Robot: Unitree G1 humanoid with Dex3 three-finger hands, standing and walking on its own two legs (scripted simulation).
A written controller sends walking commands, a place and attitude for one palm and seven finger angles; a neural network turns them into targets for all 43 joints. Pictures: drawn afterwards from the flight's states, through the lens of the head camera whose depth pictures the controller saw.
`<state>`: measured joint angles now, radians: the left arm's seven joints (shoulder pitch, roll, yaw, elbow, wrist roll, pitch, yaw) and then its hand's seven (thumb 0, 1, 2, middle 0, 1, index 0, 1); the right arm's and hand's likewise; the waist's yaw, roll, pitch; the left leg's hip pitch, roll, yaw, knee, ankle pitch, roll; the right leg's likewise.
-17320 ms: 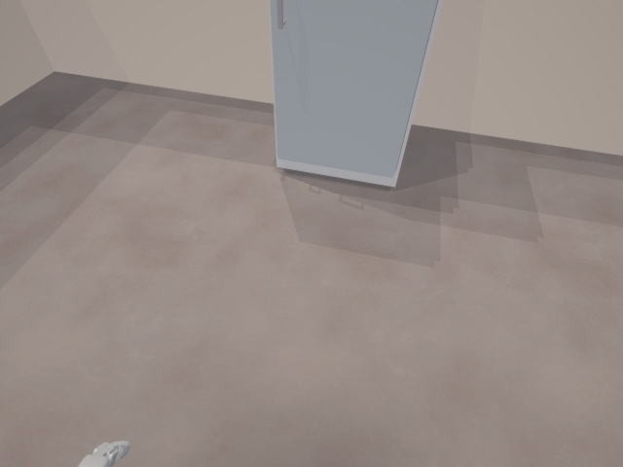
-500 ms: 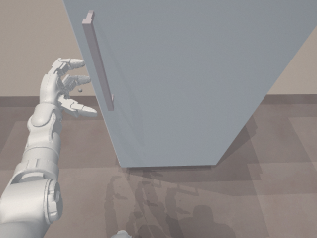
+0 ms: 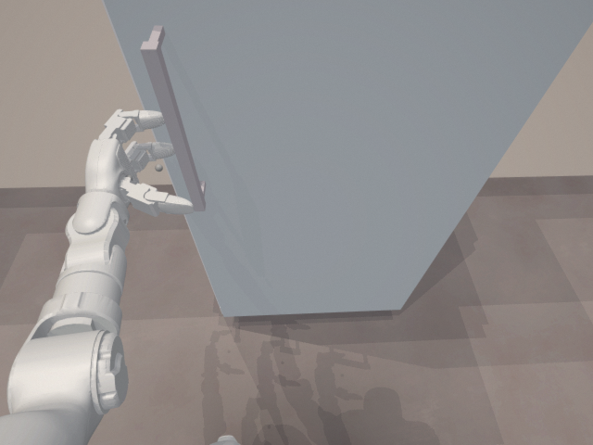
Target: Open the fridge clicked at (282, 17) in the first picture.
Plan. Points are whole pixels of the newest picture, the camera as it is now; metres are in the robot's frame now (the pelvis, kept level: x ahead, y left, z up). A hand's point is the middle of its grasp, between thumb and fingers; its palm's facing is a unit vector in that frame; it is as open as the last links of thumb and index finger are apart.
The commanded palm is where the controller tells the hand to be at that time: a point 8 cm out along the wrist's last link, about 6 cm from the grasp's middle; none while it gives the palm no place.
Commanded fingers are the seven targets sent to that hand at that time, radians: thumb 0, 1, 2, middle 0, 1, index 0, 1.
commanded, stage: feel for the door with the fingertips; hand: left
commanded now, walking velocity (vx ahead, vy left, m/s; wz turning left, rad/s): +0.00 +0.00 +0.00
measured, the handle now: (182, 135) +0.51 +0.16 +0.12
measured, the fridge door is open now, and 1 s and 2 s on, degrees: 0 0 0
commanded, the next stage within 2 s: slide the fingers in behind the handle in 0.28 s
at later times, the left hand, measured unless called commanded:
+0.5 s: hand (158, 160) +0.47 +0.19 +0.11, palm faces +0.02 -1.00 +0.01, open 13.7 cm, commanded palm +0.44 +0.23 +0.12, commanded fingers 0.00 -0.50 0.30 -0.30 -1.20 -0.30 -1.20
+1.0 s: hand (178, 165) +0.46 +0.16 +0.11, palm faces +0.01 -1.00 +0.00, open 14.0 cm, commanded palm +0.43 +0.21 +0.12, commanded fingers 0.00 -0.50 0.30 -0.30 -1.20 -0.30 -1.20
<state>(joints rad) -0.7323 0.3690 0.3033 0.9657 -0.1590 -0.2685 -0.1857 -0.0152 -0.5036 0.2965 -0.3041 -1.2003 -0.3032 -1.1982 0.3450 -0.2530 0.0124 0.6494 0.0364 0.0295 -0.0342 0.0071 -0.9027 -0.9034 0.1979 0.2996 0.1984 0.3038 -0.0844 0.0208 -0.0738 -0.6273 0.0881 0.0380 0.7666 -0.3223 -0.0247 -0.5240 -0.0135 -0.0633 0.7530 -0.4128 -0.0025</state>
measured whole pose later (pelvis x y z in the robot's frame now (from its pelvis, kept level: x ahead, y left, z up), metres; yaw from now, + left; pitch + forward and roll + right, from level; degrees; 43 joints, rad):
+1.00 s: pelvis +0.00 +0.01 +0.00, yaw +0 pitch +12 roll -1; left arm -0.76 0.31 0.25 0.96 -0.14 -0.30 -0.12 -0.02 -0.50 0.30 -0.30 -1.21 -0.30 -1.20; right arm 0.36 -0.25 0.00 0.66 0.03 0.02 -0.02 0.01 -0.90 -0.90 0.20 0.30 0.20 0.30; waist -0.09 0.03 -0.09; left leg -0.67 0.08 0.04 0.80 -0.33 -0.02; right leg -0.56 -0.02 -0.05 0.77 -0.42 0.01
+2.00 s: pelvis +0.01 +0.00 +0.00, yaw +0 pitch +11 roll -1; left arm -0.73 0.24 0.21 0.92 -0.13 -0.30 -0.05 -0.02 -0.50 0.30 -0.30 -1.20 -0.28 -1.20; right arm 0.34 -0.24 -0.01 0.67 0.02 0.03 0.00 0.01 -0.90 -0.90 0.20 0.30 0.20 0.30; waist -0.08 0.03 -0.09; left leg -0.63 0.08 0.04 0.77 -0.33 -0.03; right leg -0.53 -0.02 -0.06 0.76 -0.42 0.00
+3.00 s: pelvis +0.00 +0.00 +0.00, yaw -1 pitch +12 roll -1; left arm -0.77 0.26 0.24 0.98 -0.12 -0.32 -0.06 0.00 0.71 0.81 -0.43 -1.37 -0.43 -1.37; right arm 0.37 -0.25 -0.01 0.68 0.02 0.03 0.00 0.01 -0.90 -0.90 0.20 0.30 0.20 0.30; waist -0.10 0.03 -0.09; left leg -0.65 0.09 0.04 0.78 -0.33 -0.02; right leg -0.56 -0.01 -0.05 0.77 -0.42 0.00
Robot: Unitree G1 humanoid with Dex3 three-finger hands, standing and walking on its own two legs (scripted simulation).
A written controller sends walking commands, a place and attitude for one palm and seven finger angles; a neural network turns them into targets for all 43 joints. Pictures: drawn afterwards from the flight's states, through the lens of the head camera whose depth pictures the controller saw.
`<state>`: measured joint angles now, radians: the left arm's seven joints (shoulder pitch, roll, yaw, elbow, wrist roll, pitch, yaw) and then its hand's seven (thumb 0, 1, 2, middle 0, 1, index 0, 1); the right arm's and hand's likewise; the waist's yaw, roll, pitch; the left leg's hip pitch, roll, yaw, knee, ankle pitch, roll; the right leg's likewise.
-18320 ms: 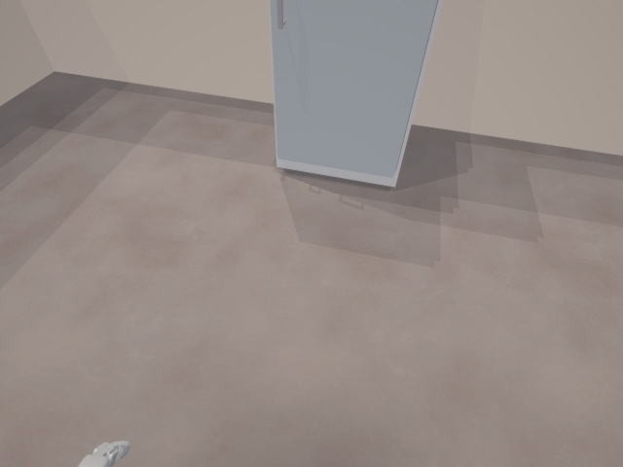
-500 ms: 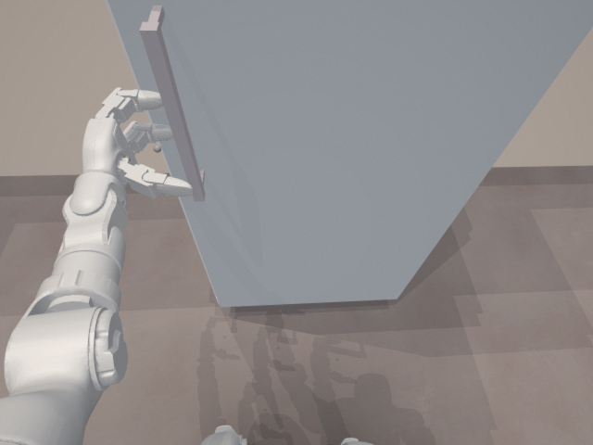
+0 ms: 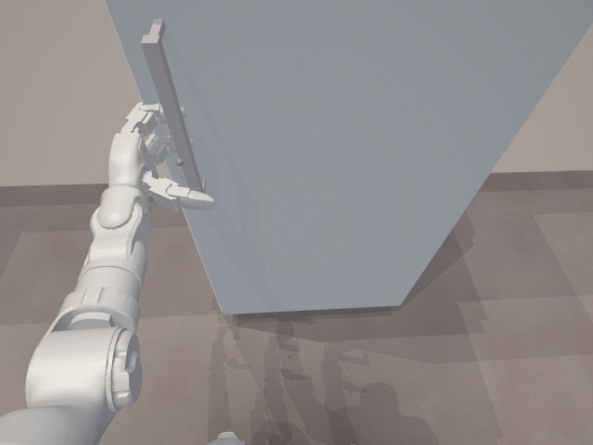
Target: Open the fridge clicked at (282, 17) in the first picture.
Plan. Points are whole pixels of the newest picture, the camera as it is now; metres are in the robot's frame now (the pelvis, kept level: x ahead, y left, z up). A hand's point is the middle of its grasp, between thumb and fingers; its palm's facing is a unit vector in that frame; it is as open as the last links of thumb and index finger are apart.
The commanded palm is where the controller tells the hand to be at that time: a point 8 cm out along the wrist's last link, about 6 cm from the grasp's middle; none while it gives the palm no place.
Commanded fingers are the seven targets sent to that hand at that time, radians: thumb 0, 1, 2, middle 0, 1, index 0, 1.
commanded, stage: slide the fingers in behind the handle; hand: left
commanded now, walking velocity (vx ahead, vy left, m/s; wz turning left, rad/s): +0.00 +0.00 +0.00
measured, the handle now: (183, 131) +0.51 +0.15 +0.13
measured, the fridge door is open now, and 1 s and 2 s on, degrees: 0 0 0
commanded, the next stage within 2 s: grip the handle and tug to test in 1.20 s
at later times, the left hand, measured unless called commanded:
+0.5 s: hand (198, 160) +0.47 +0.13 +0.12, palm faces +0.02 -1.00 +0.00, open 14.0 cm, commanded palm +0.43 +0.18 +0.12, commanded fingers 0.00 -0.50 0.30 -0.30 -1.20 -0.30 -1.20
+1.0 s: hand (202, 161) +0.46 +0.12 +0.12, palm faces +0.02 -1.00 +0.00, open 14.1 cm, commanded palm +0.43 +0.17 +0.12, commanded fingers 0.00 -0.50 0.30 -0.30 -1.20 -0.30 -1.20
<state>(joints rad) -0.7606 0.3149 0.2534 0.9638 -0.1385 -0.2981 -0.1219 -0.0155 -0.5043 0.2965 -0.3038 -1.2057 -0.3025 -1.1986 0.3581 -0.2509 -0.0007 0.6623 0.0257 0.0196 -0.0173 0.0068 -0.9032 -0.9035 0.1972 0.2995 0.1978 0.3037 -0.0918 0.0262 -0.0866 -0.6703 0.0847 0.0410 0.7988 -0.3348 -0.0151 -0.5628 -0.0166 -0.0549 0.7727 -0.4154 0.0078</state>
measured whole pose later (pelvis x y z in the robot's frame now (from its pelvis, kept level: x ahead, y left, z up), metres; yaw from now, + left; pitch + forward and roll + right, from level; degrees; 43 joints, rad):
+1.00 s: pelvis +0.01 -0.01 +0.00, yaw +0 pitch +11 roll -1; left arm -0.73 0.24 0.21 0.92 -0.13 -0.30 -0.05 -0.02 -0.50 0.30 -0.30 -1.20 -0.28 -1.20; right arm 0.34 -0.24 -0.01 0.67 0.02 0.03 0.00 0.01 -0.90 -0.90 0.20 0.30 0.20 0.30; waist -0.08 0.03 -0.09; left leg -0.63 0.08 0.04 0.77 -0.33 -0.03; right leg -0.53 -0.02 -0.06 0.76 -0.42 0.00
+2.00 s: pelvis +0.00 -0.01 +0.00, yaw +0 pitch +12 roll -1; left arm -0.77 0.26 0.24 0.98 -0.12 -0.32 -0.06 0.00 0.71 0.81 -0.43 -1.37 -0.43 -1.37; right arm 0.37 -0.25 -0.01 0.68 0.02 0.03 0.00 0.01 -0.90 -0.90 0.20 0.30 0.20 0.30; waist -0.10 0.03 -0.09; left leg -0.65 0.09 0.04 0.78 -0.33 -0.02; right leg -0.56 -0.01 -0.05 0.77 -0.42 0.00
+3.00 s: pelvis +0.05 +0.00 +0.01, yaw +0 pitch +10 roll +0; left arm -0.45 0.18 0.16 0.52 -0.16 -0.15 -0.04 0.02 0.79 0.81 -0.35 -1.40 -0.36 -1.37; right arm 0.30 -0.23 -0.01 0.60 0.02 0.06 0.01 0.01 -0.90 -0.90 0.20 0.30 0.20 0.30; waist -0.05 0.03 -0.10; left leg -0.51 0.07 0.06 0.70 -0.36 -0.02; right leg -0.41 -0.02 -0.03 0.67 -0.43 0.01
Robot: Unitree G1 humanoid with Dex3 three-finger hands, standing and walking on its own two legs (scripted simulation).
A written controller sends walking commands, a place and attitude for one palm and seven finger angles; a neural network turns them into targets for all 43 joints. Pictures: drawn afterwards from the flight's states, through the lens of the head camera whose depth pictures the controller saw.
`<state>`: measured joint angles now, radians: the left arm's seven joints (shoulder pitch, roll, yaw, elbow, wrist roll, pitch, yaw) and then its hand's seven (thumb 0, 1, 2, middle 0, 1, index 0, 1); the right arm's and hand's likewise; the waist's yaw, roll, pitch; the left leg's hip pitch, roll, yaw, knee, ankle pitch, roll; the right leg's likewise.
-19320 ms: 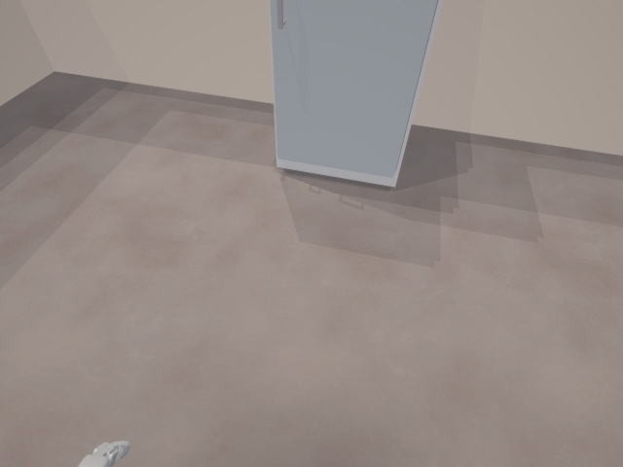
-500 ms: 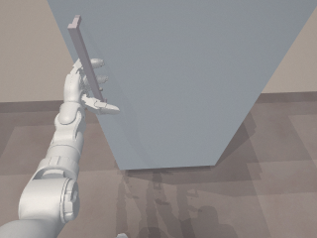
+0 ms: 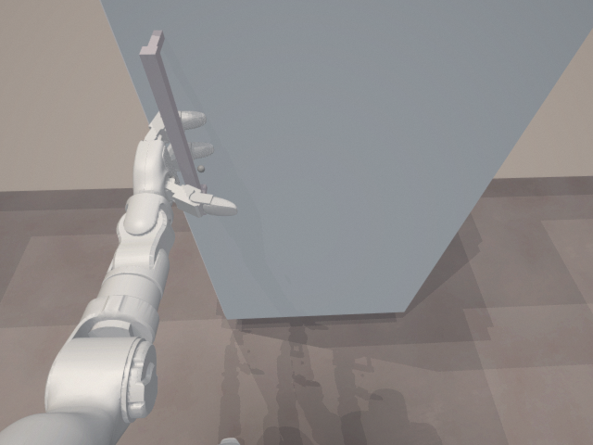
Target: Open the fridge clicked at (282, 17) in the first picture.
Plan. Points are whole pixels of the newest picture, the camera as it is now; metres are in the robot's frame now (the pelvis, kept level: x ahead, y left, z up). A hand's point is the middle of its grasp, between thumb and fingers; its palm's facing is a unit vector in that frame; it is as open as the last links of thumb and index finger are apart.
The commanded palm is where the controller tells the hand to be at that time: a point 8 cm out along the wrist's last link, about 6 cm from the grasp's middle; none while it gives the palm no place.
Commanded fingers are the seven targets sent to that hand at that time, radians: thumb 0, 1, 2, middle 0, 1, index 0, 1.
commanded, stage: slide the fingers in behind the handle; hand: left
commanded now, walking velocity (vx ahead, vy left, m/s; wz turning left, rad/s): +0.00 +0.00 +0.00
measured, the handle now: (183, 139) +0.51 +0.16 +0.12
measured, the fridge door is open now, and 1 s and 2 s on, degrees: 0 0 0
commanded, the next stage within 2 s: grip the handle and tug to test in 0.20 s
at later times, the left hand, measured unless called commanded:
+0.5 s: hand (197, 173) +0.45 +0.13 +0.11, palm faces +0.02 -1.00 +0.00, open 13.1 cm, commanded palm +0.42 +0.18 +0.12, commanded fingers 0.00 0.01 0.52 -0.35 -1.27 -0.35 -1.27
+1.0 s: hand (202, 166) +0.47 +0.13 +0.11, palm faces +0.02 -1.00 +0.01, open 5.5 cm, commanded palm +0.43 +0.18 +0.12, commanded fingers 0.00 0.90 0.90 -0.45 -1.40 -0.45 -1.40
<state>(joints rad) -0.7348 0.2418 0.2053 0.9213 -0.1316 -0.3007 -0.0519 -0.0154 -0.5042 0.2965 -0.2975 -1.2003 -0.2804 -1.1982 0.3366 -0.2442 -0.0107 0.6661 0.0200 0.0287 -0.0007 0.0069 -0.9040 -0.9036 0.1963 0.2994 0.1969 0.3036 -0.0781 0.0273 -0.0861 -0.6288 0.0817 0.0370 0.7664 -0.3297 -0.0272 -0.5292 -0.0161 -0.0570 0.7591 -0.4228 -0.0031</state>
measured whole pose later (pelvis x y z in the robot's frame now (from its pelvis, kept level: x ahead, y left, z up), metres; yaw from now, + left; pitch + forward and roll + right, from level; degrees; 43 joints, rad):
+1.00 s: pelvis +0.00 +0.00 +0.00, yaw -1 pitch +12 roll -1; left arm -0.77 0.26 0.24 0.98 -0.12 -0.32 -0.06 0.00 0.71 0.81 -0.43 -1.37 -0.43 -1.37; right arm 0.37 -0.25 -0.01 0.68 0.02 0.03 0.00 0.01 -0.90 -0.90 0.20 0.30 0.20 0.30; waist -0.10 0.03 -0.09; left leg -0.65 0.09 0.04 0.78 -0.33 -0.02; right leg -0.56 -0.01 -0.05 0.77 -0.42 0.00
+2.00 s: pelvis +0.04 +0.01 +0.01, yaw -1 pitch +10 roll +0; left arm -0.45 0.18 0.16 0.52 -0.16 -0.15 -0.04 0.02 0.79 0.81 -0.35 -1.40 -0.36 -1.37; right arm 0.30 -0.23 -0.01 0.60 0.02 0.06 0.01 0.01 -0.90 -0.90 0.20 0.30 0.20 0.30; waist -0.05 0.03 -0.10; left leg -0.51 0.07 0.06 0.70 -0.36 -0.02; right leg -0.41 -0.02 -0.03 0.67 -0.43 0.01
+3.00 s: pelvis +0.08 -0.07 +0.03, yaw +6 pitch +0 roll +4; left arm 0.33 0.12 0.00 -0.20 -0.02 -0.07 0.08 -0.01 0.73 0.83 -0.44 -1.38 -0.35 -1.40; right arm 0.16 -0.22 0.02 0.56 -0.01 0.04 -0.10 0.01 -0.90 -0.90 0.20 0.30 0.20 0.30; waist -0.01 0.04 0.03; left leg -0.46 -0.02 0.09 0.88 -0.38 -0.01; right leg -0.24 0.03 -0.23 0.46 -0.25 -0.15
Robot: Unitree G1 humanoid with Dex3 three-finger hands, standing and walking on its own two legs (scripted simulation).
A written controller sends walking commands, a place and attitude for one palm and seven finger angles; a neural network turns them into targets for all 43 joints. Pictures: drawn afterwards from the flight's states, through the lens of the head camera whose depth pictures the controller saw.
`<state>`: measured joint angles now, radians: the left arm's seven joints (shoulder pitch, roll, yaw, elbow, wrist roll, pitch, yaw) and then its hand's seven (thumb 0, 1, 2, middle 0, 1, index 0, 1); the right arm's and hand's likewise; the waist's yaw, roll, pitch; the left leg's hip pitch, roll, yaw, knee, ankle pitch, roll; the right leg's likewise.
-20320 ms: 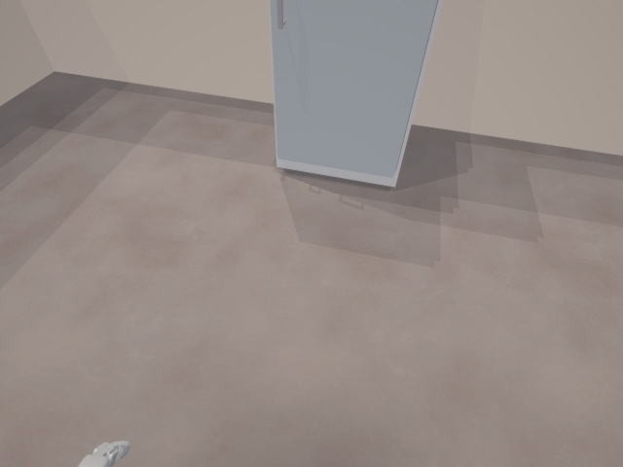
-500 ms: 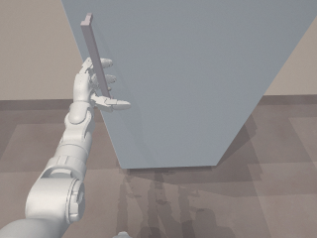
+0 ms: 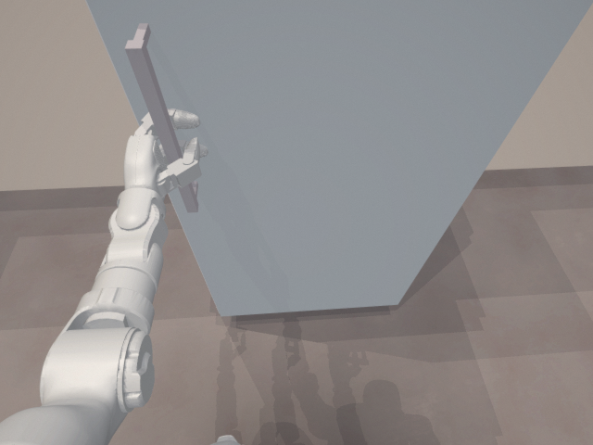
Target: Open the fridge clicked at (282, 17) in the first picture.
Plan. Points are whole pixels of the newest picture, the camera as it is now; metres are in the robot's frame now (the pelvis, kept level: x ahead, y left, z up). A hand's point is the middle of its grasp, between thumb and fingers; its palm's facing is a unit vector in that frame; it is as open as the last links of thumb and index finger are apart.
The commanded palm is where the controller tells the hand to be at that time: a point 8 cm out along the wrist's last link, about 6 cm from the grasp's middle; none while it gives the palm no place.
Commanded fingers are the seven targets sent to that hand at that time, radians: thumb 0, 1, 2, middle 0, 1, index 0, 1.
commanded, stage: grip the handle and tug to test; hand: left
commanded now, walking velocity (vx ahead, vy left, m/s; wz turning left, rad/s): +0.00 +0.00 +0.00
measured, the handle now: (172, 136) +0.51 +0.16 +0.12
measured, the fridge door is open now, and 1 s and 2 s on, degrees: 0 0 18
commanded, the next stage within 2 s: pull the door a little, standing still in 0.72 s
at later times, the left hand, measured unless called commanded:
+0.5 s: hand (191, 163) +0.46 +0.13 +0.11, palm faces +0.02 -1.00 +0.01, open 5.0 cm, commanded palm +0.42 +0.19 +0.12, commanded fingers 0.00 0.90 0.90 -0.45 -1.40 -0.45 -1.40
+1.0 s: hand (187, 170) +0.45 +0.13 +0.12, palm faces +0.02 -1.00 +0.01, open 5.5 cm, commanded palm +0.40 +0.19 +0.12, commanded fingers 0.00 0.90 0.90 -0.45 -1.40 -0.45 -1.40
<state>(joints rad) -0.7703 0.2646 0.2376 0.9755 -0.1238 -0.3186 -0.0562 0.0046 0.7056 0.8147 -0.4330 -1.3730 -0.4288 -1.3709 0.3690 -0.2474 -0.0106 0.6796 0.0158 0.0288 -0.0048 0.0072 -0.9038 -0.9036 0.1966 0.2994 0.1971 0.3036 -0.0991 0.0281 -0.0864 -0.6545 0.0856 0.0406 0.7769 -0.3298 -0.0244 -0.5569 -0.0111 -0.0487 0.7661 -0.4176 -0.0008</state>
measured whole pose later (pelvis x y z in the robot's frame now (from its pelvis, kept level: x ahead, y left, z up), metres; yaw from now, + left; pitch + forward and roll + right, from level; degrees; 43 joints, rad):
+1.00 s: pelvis +0.04 +0.00 +0.01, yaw +0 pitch +10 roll +0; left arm -0.45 0.18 0.16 0.52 -0.16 -0.15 -0.04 0.02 0.79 0.81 -0.35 -1.40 -0.36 -1.37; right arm 0.30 -0.23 -0.01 0.60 0.02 0.06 0.01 0.01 -0.90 -0.90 0.20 0.30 0.20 0.30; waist -0.05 0.03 -0.10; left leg -0.51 0.07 0.06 0.70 -0.36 -0.02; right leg -0.41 -0.02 -0.03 0.67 -0.43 0.01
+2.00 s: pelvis +0.08 -0.07 +0.03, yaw +6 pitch +0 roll +4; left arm 0.33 0.12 0.00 -0.20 -0.02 -0.07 0.08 -0.01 0.73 0.83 -0.44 -1.38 -0.35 -1.40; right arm 0.16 -0.22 0.02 0.56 -0.01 0.04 -0.10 0.01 -0.90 -0.90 0.20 0.30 0.20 0.30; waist -0.01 0.04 0.03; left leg -0.46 -0.02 0.09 0.88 -0.38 -0.01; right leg -0.24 0.03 -0.23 0.46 -0.25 -0.15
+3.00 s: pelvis +0.10 -0.52 +0.00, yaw +52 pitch -3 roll -1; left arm 0.33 0.26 0.24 -0.26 -0.02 -0.06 0.13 -0.04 0.67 0.80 -0.43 -1.38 -0.28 -1.40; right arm 0.20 -0.18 -0.03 0.62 -0.01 -0.15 -0.07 0.01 -0.90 -0.90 0.20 0.30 0.20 0.30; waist 0.00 0.08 0.11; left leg -0.48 0.17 -0.24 0.78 -0.44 -0.06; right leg -0.38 -0.03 -0.04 0.73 -0.31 0.05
